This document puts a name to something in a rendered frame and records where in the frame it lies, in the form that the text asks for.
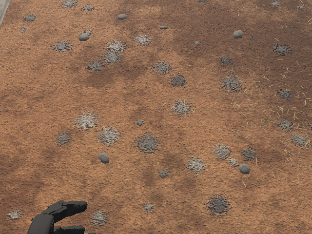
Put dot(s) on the robot left hand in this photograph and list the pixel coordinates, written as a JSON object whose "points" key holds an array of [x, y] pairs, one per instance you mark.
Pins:
{"points": [[44, 223]]}

